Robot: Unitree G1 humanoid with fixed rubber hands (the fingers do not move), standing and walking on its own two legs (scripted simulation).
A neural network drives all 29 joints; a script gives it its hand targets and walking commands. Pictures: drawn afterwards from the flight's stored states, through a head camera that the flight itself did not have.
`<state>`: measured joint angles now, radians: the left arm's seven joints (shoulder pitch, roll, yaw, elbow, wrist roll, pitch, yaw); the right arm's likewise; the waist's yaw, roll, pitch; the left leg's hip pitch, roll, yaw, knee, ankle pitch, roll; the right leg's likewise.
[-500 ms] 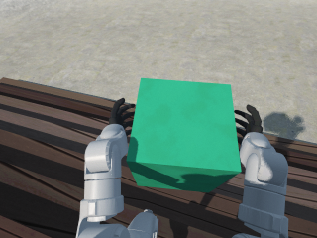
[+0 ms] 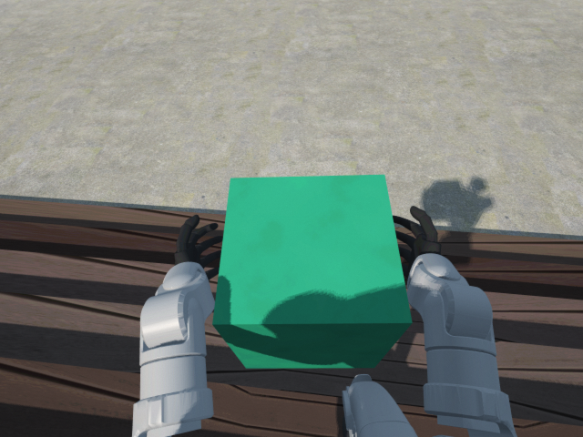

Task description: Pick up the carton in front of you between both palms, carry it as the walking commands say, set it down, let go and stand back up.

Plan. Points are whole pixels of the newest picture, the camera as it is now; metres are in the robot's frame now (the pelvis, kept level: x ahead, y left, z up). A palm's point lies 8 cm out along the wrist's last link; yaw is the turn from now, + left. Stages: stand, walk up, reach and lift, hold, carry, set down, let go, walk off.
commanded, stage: carry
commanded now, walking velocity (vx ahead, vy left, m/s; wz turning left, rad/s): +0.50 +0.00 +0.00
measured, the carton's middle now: (308, 281) +0.33 -0.01 -0.01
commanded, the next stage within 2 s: none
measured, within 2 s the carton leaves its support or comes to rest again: neither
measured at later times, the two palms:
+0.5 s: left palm (235, 176) +0.67 +0.13 -0.12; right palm (365, 170) +0.68 -0.18 -0.13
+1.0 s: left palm (249, 139) +1.06 +0.13 -0.33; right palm (338, 132) +1.06 -0.18 -0.33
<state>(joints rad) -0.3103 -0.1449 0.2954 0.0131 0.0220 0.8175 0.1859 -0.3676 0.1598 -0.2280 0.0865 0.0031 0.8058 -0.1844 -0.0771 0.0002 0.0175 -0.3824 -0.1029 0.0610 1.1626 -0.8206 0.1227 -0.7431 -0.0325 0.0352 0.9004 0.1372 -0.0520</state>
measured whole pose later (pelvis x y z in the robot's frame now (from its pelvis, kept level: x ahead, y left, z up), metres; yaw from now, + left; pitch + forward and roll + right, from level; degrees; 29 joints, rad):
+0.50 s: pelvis +0.37 -0.03 -0.17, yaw -2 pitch +2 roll -1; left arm -0.30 -0.16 0.17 0.17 -0.01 0.69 0.21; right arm -0.26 0.11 -0.27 0.13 -0.02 0.68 -0.22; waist 0.10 0.03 -0.04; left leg -0.71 0.05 0.00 0.66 0.35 0.06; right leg -0.23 0.12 -0.02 1.06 -0.86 -0.12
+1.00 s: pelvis +0.75 -0.03 -0.40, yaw +0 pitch -1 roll +2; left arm -0.30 -0.13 0.22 0.14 0.01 0.70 0.21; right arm -0.28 0.11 -0.20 0.11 0.03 0.71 -0.22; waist 0.02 -0.04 -0.05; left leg -0.28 -0.07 0.10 1.52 -0.70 0.08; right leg -0.48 0.01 -0.09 0.64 0.32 -0.11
